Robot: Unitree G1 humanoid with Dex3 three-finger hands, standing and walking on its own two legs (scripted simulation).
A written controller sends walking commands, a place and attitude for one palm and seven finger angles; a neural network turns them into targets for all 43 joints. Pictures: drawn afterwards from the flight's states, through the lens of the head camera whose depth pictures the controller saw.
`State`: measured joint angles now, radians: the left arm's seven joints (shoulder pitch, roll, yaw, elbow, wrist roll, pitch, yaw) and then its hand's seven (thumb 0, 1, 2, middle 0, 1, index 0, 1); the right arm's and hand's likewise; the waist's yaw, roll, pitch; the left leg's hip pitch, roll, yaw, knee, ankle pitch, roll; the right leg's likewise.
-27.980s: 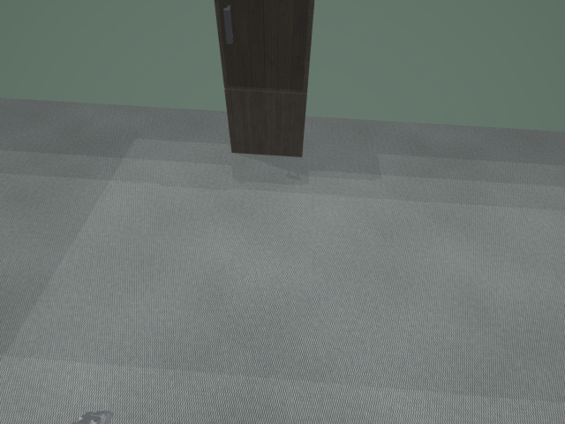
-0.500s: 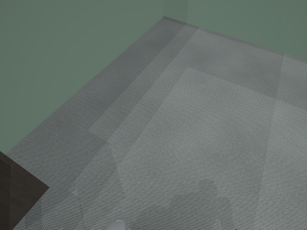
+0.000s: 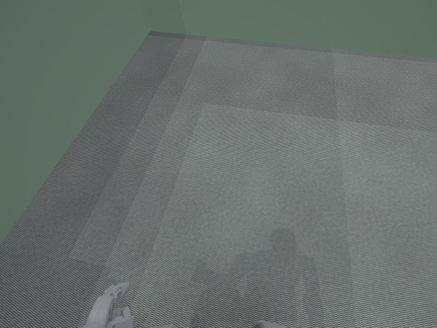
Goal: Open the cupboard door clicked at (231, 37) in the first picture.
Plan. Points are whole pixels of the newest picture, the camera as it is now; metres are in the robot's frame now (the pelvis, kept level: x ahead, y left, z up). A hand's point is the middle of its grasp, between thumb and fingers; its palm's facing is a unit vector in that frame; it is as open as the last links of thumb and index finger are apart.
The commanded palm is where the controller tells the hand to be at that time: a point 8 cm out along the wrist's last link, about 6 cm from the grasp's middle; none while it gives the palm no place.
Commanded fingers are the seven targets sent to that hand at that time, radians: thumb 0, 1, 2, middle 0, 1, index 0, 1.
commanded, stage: walk to a spot facing it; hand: left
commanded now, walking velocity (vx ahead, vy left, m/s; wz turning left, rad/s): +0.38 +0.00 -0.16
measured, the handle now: out of the picture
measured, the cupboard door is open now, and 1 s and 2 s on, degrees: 52 52 52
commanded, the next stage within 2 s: turn to face it in 0.82 s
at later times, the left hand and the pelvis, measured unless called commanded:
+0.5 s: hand (135, 271) +0.26 +0.20 -0.16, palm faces -0.03 -0.99 -0.16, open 7.3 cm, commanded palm none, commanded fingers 0.00 0.90 0.90 -0.20 -0.30 -0.20 -0.30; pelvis +0.23 +0.02 +0.01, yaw -6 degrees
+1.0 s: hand (186, 179) +0.50 +0.10 -0.16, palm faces -0.11 -0.98 -0.19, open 7.2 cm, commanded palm none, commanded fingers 0.00 0.90 0.90 -0.20 -0.30 -0.20 -0.30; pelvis +0.46 -0.08 +0.02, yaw -8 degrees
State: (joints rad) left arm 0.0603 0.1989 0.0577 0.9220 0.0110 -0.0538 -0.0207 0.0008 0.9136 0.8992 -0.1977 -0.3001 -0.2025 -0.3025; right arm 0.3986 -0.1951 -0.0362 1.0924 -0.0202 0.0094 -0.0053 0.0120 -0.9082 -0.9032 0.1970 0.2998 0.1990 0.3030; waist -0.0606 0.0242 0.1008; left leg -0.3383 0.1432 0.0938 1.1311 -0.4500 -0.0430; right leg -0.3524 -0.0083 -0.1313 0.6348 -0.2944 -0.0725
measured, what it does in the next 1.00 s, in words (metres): walks ahead: left foot, then right foot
